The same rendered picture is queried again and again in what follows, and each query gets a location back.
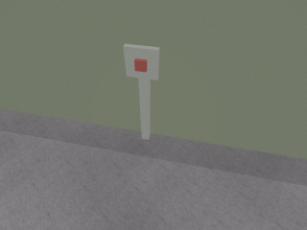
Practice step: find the panel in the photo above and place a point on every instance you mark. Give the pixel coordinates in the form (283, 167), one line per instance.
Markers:
(151, 55)

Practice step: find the button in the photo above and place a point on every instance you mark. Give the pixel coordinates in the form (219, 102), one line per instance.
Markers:
(140, 65)

